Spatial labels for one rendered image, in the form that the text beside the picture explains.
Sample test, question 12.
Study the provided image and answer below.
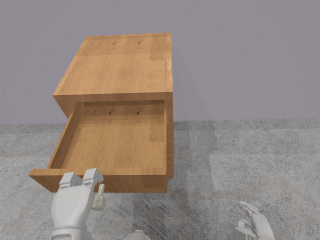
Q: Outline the robot left hand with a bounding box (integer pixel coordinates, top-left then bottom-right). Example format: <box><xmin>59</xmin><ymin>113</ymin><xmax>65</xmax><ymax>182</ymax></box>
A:
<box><xmin>51</xmin><ymin>168</ymin><xmax>104</xmax><ymax>240</ymax></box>

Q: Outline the robot right hand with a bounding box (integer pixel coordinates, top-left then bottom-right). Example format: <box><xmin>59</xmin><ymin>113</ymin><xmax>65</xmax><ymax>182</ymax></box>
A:
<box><xmin>235</xmin><ymin>201</ymin><xmax>275</xmax><ymax>240</ymax></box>

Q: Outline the left robot shin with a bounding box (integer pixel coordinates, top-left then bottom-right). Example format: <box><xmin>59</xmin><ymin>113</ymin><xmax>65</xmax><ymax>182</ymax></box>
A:
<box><xmin>135</xmin><ymin>229</ymin><xmax>145</xmax><ymax>234</ymax></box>

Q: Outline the handle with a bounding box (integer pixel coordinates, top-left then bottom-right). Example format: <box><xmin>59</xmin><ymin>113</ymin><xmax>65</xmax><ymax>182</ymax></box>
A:
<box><xmin>91</xmin><ymin>184</ymin><xmax>106</xmax><ymax>211</ymax></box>

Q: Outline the robot left forearm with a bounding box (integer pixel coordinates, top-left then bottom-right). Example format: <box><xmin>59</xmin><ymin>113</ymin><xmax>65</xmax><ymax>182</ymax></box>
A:
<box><xmin>49</xmin><ymin>227</ymin><xmax>84</xmax><ymax>240</ymax></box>

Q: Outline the drawer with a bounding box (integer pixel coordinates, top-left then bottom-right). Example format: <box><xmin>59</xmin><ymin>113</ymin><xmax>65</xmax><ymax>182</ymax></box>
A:
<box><xmin>29</xmin><ymin>99</ymin><xmax>168</xmax><ymax>193</ymax></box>

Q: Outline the cabinet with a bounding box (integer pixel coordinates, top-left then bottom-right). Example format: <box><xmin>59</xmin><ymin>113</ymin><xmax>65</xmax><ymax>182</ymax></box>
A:
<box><xmin>52</xmin><ymin>32</ymin><xmax>174</xmax><ymax>179</ymax></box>

